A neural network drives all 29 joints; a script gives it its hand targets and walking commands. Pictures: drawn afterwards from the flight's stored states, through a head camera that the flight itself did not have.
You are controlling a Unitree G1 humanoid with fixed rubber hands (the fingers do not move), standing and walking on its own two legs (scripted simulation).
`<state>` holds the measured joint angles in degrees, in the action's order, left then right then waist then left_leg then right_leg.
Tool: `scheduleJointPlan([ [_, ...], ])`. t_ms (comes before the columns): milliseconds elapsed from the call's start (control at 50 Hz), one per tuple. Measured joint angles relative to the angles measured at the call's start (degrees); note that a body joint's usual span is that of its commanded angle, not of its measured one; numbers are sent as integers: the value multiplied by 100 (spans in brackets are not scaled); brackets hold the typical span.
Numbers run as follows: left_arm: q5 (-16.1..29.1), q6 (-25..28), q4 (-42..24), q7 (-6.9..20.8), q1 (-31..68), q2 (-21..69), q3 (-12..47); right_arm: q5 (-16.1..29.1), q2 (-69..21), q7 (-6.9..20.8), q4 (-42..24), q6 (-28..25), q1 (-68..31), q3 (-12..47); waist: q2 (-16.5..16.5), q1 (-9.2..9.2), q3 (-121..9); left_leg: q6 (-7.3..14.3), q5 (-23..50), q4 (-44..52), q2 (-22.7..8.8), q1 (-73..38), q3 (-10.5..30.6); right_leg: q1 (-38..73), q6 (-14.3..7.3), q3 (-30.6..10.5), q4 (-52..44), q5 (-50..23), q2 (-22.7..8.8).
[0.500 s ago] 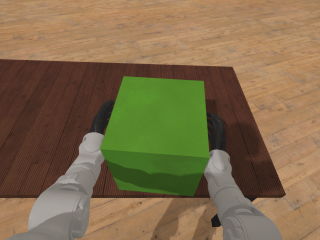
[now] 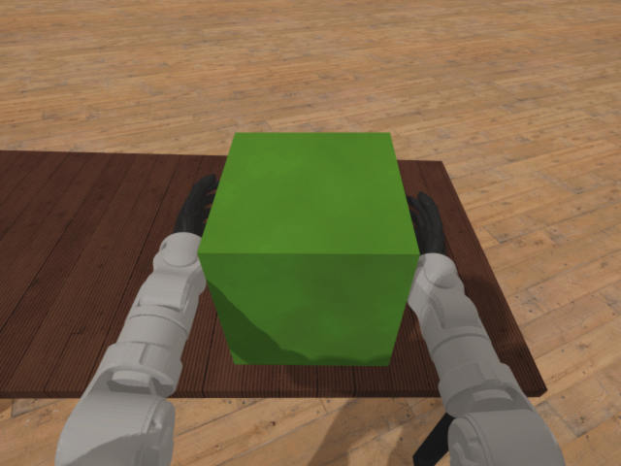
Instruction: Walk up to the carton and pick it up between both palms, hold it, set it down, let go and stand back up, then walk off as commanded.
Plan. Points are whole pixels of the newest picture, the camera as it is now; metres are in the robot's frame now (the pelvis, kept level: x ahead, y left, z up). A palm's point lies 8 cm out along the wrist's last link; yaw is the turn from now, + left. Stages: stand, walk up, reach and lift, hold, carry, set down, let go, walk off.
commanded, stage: reach and lift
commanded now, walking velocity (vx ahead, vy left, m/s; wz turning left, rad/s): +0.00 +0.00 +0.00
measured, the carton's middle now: (311, 249) +0.41 -0.01 +0.07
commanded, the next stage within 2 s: hold in 1.26 s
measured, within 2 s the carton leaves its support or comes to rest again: neither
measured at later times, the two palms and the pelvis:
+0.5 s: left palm (179, 218) +0.37 +0.15 +0.16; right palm (432, 231) +0.37 -0.16 +0.15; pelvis -0.01 -0.01 +0.00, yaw +0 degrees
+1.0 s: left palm (175, 209) +0.37 +0.15 +0.18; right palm (432, 220) +0.37 -0.16 +0.16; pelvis -0.01 -0.01 +0.00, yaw +0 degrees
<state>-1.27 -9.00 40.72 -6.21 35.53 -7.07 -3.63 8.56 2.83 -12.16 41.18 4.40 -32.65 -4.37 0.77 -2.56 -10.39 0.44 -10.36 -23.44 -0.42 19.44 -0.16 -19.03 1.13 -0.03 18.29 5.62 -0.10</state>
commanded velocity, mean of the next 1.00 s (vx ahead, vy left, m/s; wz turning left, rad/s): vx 0.00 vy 0.00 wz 0.00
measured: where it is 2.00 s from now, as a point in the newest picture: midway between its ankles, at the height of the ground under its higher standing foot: outside the picture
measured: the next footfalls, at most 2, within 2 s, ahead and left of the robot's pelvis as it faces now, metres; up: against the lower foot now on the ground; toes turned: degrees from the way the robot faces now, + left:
none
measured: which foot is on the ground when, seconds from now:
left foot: down 0.00-1.00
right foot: down 0.00-1.00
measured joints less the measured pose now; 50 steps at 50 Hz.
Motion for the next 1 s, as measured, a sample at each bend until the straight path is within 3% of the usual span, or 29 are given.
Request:
scheduleJointPlan([
  [140,-1,-828,-788,24,-129,111,-278,44,7,39,-227,485,-90,13,-2,0,137,-23,60,117,0,-269,0,218,-23,0,-8,0,0],
  [400,-19,-1523,-1358,93,-83,317,-850,18,8,78,-309,960,-381,15,-3,-1,256,-43,131,227,0,-505,0,404,-42,0,-11,-12,0],
  [1000,-65,-2202,-1802,58,125,318,-1023,247,123,32,-493,1549,-742,74,-3,-1,227,-52,123,242,1,-530,1,427,-48,0,-23,-2,0],
])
